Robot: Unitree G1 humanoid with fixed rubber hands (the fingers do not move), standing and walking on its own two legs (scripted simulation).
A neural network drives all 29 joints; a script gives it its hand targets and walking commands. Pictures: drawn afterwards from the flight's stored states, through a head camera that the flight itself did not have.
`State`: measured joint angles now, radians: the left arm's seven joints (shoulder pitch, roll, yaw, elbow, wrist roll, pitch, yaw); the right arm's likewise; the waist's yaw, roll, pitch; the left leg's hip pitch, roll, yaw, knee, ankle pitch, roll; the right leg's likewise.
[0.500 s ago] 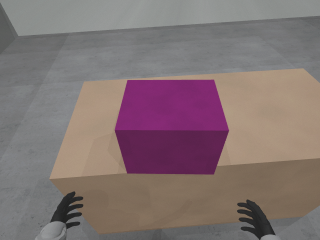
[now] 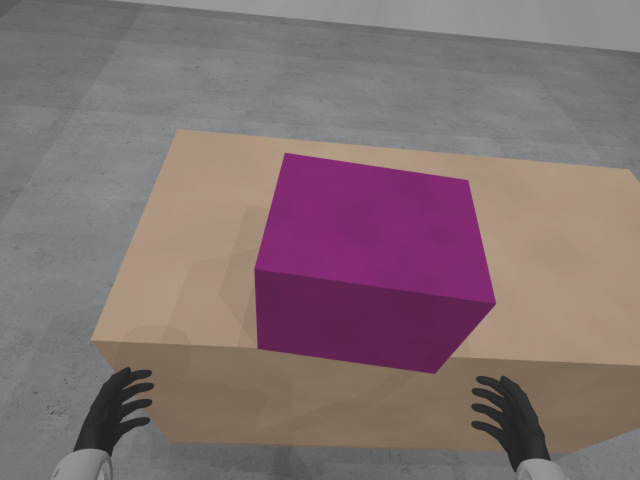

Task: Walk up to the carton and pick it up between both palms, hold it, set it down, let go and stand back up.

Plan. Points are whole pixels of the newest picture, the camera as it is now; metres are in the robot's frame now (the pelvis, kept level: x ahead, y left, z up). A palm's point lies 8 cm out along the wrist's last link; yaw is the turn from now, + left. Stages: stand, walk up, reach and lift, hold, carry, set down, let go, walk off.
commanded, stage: reach and lift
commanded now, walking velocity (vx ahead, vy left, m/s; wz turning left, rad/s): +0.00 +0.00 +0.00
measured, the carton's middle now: (361, 265) +0.42 -0.06 -0.01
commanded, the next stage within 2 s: none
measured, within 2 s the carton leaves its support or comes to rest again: neither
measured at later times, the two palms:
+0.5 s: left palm (117, 397) +0.20 +0.23 +0.00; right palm (544, 431) +0.18 -0.25 +0.03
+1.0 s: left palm (134, 296) +0.28 +0.22 +0.08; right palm (541, 386) +0.23 -0.26 +0.03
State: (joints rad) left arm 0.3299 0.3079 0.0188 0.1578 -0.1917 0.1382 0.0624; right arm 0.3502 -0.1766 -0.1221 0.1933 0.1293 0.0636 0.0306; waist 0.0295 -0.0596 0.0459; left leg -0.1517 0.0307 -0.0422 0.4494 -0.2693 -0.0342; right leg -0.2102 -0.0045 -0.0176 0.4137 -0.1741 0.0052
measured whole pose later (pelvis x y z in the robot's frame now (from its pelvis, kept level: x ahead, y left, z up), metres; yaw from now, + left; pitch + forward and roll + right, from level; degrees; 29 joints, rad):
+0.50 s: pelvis +0.04 +0.02 +0.00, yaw -3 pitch -4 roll -1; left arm 0.45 0.23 -0.05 0.13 -0.25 -0.16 0.05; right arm 0.48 -0.34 -0.07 0.07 0.28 -0.18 0.05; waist 0.00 0.01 0.03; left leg 0.01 0.03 0.00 0.37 -0.30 0.00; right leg -0.06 0.00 0.04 0.32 -0.18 0.03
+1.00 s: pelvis +0.00 +0.02 +0.00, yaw -3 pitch -2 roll +0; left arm -0.02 0.31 0.00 0.19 -0.39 0.19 0.05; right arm 0.12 -0.35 -0.14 0.05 0.28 0.13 -0.01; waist -0.01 0.14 0.02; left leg -0.13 0.00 0.01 0.41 -0.25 0.00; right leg -0.22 -0.02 0.06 0.41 -0.16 0.04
